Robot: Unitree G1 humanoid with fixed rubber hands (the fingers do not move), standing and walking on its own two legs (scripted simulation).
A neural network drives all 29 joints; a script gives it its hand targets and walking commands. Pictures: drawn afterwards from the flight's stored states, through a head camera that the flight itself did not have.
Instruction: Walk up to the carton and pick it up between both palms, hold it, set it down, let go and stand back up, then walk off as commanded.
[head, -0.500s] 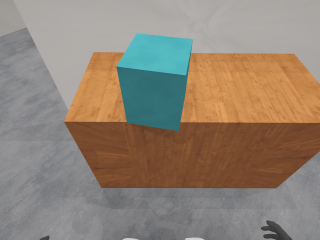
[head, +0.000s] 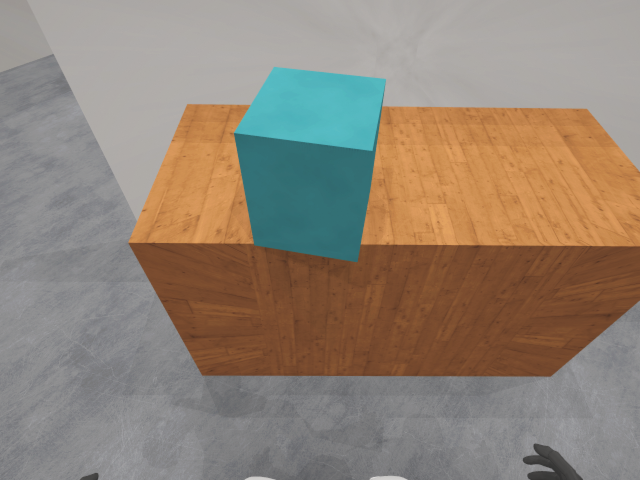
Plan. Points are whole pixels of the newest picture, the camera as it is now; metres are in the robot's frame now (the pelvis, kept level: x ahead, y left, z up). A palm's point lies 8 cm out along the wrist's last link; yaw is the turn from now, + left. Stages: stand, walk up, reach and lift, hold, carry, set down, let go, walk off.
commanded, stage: stand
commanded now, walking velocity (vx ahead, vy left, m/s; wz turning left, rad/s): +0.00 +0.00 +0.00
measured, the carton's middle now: (316, 166) +0.62 +0.03 +0.03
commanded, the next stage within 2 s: none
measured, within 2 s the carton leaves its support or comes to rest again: neither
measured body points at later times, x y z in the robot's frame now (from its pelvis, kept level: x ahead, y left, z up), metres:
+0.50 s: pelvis +0.00 +0.00 +0.00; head +0.01 -0.01 +0.45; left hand +0.08 +0.32 -0.10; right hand +0.13 -0.31 -0.11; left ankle +0.03 +0.14 -0.71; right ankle +0.04 -0.12 -0.71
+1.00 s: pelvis +0.00 +0.00 +0.00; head +0.01 -0.01 +0.45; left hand +0.08 +0.32 -0.10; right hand +0.13 -0.31 -0.11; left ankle +0.03 +0.14 -0.71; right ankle +0.04 -0.12 -0.71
